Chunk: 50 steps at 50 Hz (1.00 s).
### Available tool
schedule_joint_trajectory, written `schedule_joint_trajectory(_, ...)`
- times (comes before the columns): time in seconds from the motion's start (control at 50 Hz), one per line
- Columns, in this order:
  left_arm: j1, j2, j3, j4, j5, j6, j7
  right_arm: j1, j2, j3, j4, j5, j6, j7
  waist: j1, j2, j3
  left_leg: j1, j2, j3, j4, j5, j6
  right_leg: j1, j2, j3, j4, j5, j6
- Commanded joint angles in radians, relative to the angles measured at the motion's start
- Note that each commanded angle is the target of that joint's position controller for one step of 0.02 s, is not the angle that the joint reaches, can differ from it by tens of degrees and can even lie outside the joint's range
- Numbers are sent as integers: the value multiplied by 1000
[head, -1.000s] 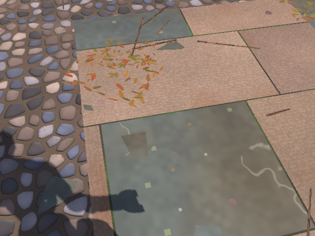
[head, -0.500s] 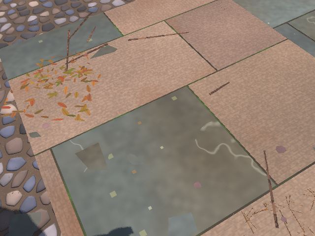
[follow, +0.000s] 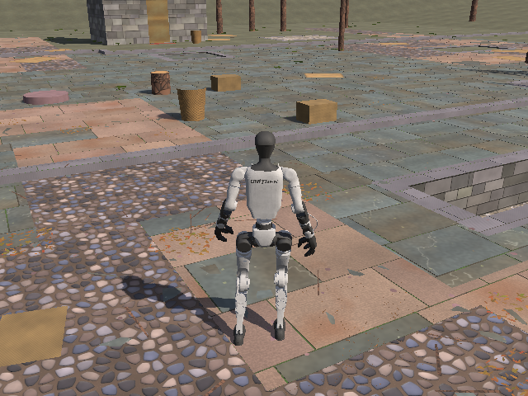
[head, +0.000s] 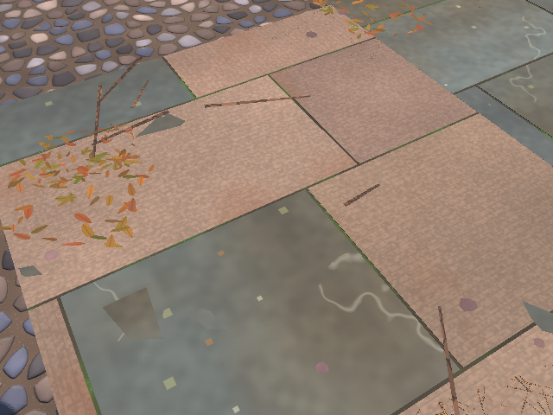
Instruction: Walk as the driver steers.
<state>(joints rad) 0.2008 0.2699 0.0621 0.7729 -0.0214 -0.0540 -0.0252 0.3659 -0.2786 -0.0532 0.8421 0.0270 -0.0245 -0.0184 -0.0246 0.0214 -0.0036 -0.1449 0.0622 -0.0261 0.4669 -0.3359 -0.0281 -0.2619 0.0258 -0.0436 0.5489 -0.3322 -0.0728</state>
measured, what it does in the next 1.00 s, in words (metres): walks ahead: left foot, then right foot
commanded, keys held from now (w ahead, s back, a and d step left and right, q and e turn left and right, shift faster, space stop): w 0.44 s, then w+q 0.56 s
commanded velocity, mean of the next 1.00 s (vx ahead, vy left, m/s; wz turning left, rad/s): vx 0.46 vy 0.00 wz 0.20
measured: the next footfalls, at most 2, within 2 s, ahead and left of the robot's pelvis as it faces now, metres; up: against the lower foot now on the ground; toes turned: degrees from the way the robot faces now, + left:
left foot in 0.48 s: +0.41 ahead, +0.12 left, +0.00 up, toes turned +1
right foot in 0.96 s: +0.67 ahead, -0.08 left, +0.00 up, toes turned +17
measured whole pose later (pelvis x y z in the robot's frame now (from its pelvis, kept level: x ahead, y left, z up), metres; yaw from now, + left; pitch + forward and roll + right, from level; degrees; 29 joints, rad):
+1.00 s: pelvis +0.52 +0.01 -0.01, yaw +14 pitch +2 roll +0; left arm 0.04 0.27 0.03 0.67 0.00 -0.12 -0.01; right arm 0.40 -0.31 -0.07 0.77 0.02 -0.04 -0.01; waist -0.08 0.02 0.01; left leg -0.18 -0.07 -0.19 0.71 -0.49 0.04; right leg -0.43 0.02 0.04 0.51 -0.12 0.00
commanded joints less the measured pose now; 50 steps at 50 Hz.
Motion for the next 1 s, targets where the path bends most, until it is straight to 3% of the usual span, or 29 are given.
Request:
schedule_joint_trajectory(0.02, 176, 99, 41, 16, -2, -13, 0, -147, -97, -15, -101, -10, -22, 5, 137, 30, -32, -305, 53, -48, 42, 9, 104, 374, -51, 87, -133, 67, -17)
schedule_joint_trajectory(0.04, 272, 218, 66, 21, 3, -11, 8, -160, -28, 6, -151, -19, -39, 6, 153, -256, -66, -524, -58, 71, 394, -67, 25, 505, -290, 493, -271, -77, -136)
schedule_joint_trajectory(0.06, 288, 219, 62, 22, 12, -23, 3, -192, -84, -9, -176, 3, -57, -2, 162, -253, -29, -666, -67, -26, 613, -230, 24, 458, -408, 751, -365, -200, -258)
schedule_joint_trajectory(0.08, 229, 166, 41, 15, 11, -36, 4, -182, -120, -21, -173, 24, -68, 3, 119, -169, 59, -759, -6, -67, 704, -167, 50, 434, -401, 694, -371, -251, -252)
schedule_joint_trajectory(0.1, 195, 132, 29, 5, 15, -44, 6, -180, -119, -20, -162, 22, -76, 11, 101, -135, 88, -775, 27, -61, 713, -71, 72, 408, -356, 590, -376, -204, -216)
schedule_joint_trajectory(0.12, 165, 124, 23, 1, 19, -45, 5, -188, -113, -21, -156, 7, -83, 17, 85, -101, 98, -770, 49, -53, 683, 5, 79, 383, -322, 507, -387, -102, -185)
schedule_joint_trajectory(0.16, 149, 100, 11, 0, 23, -37, 8, -197, -95, -21, -155, -8, -83, 35, 65, -107, 88, -705, 74, -32, 608, 108, 71, 335, -262, 359, -400, 147, -141)
schedule_joint_trajectory(0.22, 182, 114, 10, 16, 14, -28, 21, -264, -49, -4, -182, -15, -73, 52, 74, -89, 82, -649, 51, 24, 441, 211, 28, 283, -219, 219, -411, 368, -137)
schedule_joint_trajectory(0.28, 215, 143, 12, 33, 13, -24, 34, -391, -15, 15, -229, -9, -75, 62, 107, -94, 107, -529, 6, 65, 205, 359, 13, 197, -191, 145, -438, 370, -121)
schedule_joint_trajectory(0.32, 253, 158, 15, 52, 7, -25, 36, -443, -26, 15, -249, -3, -76, 69, 118, -98, 124, -477, -15, 66, 127, 410, 21, 195, -216, 144, -451, 349, -122)
schedule_joint_trajectory(0.38, 259, 164, 20, 72, -2, -21, 37, -468, -58, 6, -269, -1, -79, 79, 90, -99, 128, -470, -23, 40, 56, 391, 66, 295, -263, 136, -406, 450, -99)
schedule_joint_trajectory(0.42, 248, 185, 28, 75, 4, -13, 39, -411, -93, -9, -259, -6, -78, 78, 43, -120, 64, -374, -60, 60, 54, 324, 101, 362, -271, 120, -298, 730, -74)
schedule_joint_trajectory(0.46, 222, 192, 29, 70, 15, 5, 44, -162, -155, -44, -189, -5, -67, 61, -92, -128, -106, -51, -111, 109, 48, 305, 155, 328, -218, 58, 14, 991, -33)
schedule_joint_trajectory(0.48, 236, 161, 16, 47, 35, 6, 51, 8, -206, -58, -152, -13, -57, 48, -144, -49, -238, 274, 39, -68, 107, 301, 209, 98, -182, 40, 306, 725, -5)
schedule_joint_trajectory(0.5, 390, 2, -28, 31, 34, -14, 34, 50, -287, -71, -132, -20, -61, 59, -38, 256, -398, 595, 290, -629, -21, 11, 396, -286, 26, 68, 691, -88, 64)
schedule_joint_trajectory(0.52, 312, 100, -10, 40, 13, -42, 24, 36, -184, -48, -133, -10, -58, 59, -83, 195, -385, 575, 278, -795, -177, -137, 379, -407, 9, 185, 805, -207, 54)
schedule_joint_trajectory(0.54, 186, 158, 7, -5, -18, -60, 18, -49, -156, -38, -144, -11, -57, 54, -74, 142, -191, 426, 250, -640, -197, -90, 333, -486, -39, 166, 819, -133, 46)
schedule_joint_trajectory(0.56, 122, 151, 1, -25, -14, -73, 23, -110, -145, -35, -156, -17, -59, 52, -45, 23, -110, 270, 209, -525, -212, 27, 312, -455, -82, 150, 765, -47, 39)
schedule_joint_trajectory(0.58, 95, 142, 4, -30, 4, -77, 28, -151, -134, -33, -163, -26, -62, 53, -9, -20, -48, 137, 171, -435, -227, 159, 305, -417, -112, 140, 695, 3, 44)
schedule_joint_trajectory(0.6, 113, 138, 7, -30, 16, -71, 30, -170, -118, -28, -169, -39, -67, 52, 28, 0, -45, 59, 141, -385, -248, 232, 301, -352, -137, 151, 652, 37, 46)
schedule_joint_trajectory(0.64, 133, 114, 4, -34, 27, -55, 33, -177, -114, -30, -170, -29, -71, 50, 58, 27, -37, -25, 118, -340, -290, 272, 319, -306, -147, 144, 577, 46, 69)
schedule_joint_trajectory(0.7, 36, 95, -4, -77, 39, -35, 41, -140, -145, -40, -153, -17, -75, 35, 44, 30, 20, -130, 98, -276, -330, 245, 325, -328, -144, 123, 408, 131, 113)
schedule_joint_trajectory(0.78, -133, 72, -16, -122, 34, -49, 31, -72, -181, -52, -138, -7, -60, 14, -19, 30, 37, -166, 46, -216, -299, 226, 263, -257, -89, 114, 106, 389, 135)
schedule_joint_trajectory(0.84, -214, 87, -14, -149, 17, -59, 19, -12, -189, -56, -124, 4, -46, 8, -49, 40, 28, -131, 62, -260, -249, 165, 249, -205, -56, 123, 12, 425, 141)
schedule_joint_trajectory(0.9, -221, 128, 2, -160, 10, -71, 10, 6, -181, -55, -123, 1, -33, 3, -32, 67, 13, -47, 89, -347, -153, 126, 225, -158, -46, 144, -60, 323, 118)
schedule_joint_trajectory(0.94, -118, 151, 19, -135, 8, -79, 12, -7, -156, -49, -130, -4, -23, 3, 29, 92, -20, -54, 61, -364, -52, 146, 191, -11, -45, 120, -116, 251, 76)
schedule_joint_trajectory(0.96, -8, 187, 35, -119, 19, -84, 19, -6, -106, -31, -139, -11, -25, 6, 82, 64, -103, -109, 5, -319, 112, 140, 157, 173, -113, 166, -120, 220, 29)
schedule_joint_trajectory(0.98, 148, 248, 50, -102, 25, -79, 29, 28, -26, -5, -158, -34, -28, 8, 120, -114, -254, -259, -81, -194, 433, -123, 108, 431, -318, 366, -104, 192, -33)
schedule_joint_trajectory(1.0, 188, 302, 64, -66, 31, -62, 18, 131, -33, -1, -201, 11, -41, 9, 57, -421, -298, -593, -138, -109, 701, -296, 75, 602, -485, 833, -225, -100, -175)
